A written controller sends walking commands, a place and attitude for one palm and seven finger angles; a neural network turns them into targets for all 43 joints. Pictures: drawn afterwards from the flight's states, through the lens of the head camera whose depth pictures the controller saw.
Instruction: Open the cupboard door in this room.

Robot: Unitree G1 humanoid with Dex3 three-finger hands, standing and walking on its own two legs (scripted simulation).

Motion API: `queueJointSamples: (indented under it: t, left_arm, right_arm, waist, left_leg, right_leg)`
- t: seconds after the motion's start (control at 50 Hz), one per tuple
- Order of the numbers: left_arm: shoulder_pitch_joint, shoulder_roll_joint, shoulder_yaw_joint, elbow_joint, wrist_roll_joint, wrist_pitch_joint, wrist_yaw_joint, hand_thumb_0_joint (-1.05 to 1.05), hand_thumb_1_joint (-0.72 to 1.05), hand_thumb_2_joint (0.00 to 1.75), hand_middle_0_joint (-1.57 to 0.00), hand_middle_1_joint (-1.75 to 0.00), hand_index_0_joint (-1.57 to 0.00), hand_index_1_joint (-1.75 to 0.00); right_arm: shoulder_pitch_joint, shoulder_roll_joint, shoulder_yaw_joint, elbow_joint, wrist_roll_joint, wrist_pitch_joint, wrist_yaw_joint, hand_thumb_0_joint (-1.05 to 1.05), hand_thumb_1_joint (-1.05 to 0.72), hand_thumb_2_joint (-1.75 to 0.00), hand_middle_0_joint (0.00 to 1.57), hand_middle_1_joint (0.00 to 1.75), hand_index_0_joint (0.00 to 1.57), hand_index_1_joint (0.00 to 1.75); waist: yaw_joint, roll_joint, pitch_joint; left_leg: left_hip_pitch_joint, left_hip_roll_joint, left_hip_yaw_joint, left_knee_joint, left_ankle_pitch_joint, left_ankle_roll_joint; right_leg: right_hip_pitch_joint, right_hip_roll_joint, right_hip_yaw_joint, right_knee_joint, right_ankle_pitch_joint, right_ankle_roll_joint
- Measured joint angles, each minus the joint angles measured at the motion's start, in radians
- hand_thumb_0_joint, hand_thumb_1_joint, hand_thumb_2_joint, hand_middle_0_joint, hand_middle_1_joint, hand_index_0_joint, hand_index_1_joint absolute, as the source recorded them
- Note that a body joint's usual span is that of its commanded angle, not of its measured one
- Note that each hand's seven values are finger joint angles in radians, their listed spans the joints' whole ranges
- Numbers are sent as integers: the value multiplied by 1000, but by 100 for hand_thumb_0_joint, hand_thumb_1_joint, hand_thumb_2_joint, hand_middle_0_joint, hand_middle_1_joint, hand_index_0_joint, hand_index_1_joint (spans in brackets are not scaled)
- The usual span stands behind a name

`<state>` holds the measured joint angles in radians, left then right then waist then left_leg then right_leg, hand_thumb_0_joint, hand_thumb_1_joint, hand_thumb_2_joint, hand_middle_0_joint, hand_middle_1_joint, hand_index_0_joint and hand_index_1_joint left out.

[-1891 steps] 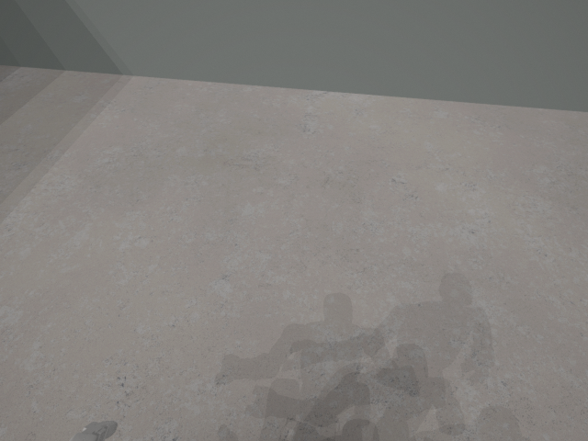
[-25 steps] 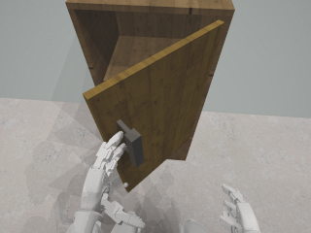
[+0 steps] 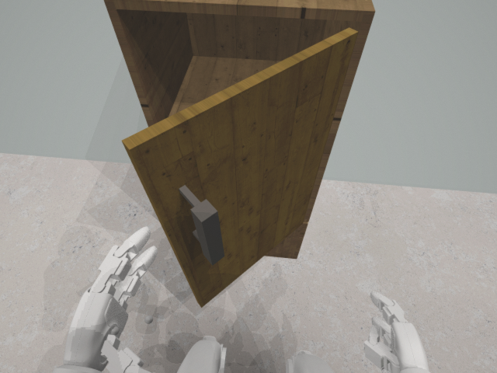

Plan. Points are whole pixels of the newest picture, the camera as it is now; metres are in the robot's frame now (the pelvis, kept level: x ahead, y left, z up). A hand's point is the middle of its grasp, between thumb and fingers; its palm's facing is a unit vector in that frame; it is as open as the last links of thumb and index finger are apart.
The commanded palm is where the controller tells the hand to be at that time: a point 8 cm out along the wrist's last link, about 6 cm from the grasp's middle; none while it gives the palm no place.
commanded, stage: slide the hand sideways off the handle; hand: left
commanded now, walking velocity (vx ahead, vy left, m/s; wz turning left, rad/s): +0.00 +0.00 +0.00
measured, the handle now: (201, 225) +0.32 +0.10 +0.07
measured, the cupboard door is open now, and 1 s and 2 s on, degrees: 47 47 47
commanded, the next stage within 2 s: draw the hand back to the body in 0.02 s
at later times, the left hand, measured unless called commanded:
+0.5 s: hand (102, 311) +0.18 +0.18 +0.12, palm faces -0.05 -1.00 -0.06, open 16.3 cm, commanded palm +0.15 +0.24 +0.14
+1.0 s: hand (8, 258) +0.21 +0.25 +0.20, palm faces +0.30 -0.87 -0.40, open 13.0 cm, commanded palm +0.16 +0.30 +0.22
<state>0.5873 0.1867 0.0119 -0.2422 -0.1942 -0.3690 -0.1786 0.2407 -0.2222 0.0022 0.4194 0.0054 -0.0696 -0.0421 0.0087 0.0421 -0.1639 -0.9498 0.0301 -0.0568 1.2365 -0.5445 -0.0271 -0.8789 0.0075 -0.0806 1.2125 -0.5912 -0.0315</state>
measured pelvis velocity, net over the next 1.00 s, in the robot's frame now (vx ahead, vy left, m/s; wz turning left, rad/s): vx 0.03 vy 0.03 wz -0.01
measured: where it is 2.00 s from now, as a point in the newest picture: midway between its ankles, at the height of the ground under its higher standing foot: outside the picture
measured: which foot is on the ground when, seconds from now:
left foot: down 0.00-1.00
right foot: down 0.00-1.00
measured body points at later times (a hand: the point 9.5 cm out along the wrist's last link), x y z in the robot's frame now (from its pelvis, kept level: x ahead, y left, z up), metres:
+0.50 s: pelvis +0.00 +0.01 +0.03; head +0.02 +0.01 +0.48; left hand +0.18 +0.23 +0.13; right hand +0.18 -0.21 -0.03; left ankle +0.03 +0.13 -0.64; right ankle +0.00 -0.10 -0.64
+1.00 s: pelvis +0.03 +0.03 +0.09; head +0.01 +0.02 +0.54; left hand +0.19 +0.30 +0.22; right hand +0.21 -0.18 +0.01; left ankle +0.03 +0.13 -0.64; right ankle +0.00 -0.10 -0.64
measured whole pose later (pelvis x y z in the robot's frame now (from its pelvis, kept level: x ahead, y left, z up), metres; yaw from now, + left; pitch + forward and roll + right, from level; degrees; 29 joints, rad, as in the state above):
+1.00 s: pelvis +0.03 +0.03 +0.09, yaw -1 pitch +0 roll -1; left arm 0.59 0.32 0.16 -0.43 -0.02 -0.01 0.13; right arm 0.25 -0.22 0.08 0.55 0.01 -0.12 -0.12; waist 0.05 0.06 -0.05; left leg -0.31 0.00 0.00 0.66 -0.35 0.02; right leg -0.24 -0.02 -0.03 0.61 -0.36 0.02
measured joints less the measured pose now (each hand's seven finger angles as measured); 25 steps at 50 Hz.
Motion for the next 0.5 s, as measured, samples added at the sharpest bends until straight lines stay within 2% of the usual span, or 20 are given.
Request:
queueJointSamples:
  t: [0.1,0.2,0.34,0.5]
  left_arm:
    - [-6,7,8,-1,-24,4,-32,-1,-50,30,-15,-30,-16,-30]
    - [-30,13,4,-11,-23,31,-29,-1,-50,30,-15,-30,-16,-30]
    - [2,37,43,-81,-41,87,-8,-1,-50,30,-15,-30,-16,-30]
    - [17,57,82,-91,-70,127,-37,-1,-50,30,-15,-30,-16,-30]
  right_arm:
    - [1,-5,0,5,4,-14,-10,1,-91,-90,20,30,20,30]
    - [4,-1,4,7,8,-21,-16,1,-91,-90,20,30,20,30]
    - [25,15,19,9,25,-11,-25,1,-91,-90,20,30,20,30]
    - [41,2,36,11,31,-35,-33,1,-91,-90,20,30,21,30]
  waist:
    - [1,7,-1]
    - [3,8,2]
    - [-2,18,13]
    - [-1,20,20]
  left_leg:
    - [-12,0,-4,11,2,1]
    - [-10,1,0,14,4,5]
    - [86,0,6,-62,29,12]
    - [179,-3,9,-149,58,22]
  right_leg:
    - [-9,0,-3,7,3,1]
    - [-7,2,0,8,8,4]
    - [91,2,6,-77,39,12]
    - [190,0,8,-178,77,22]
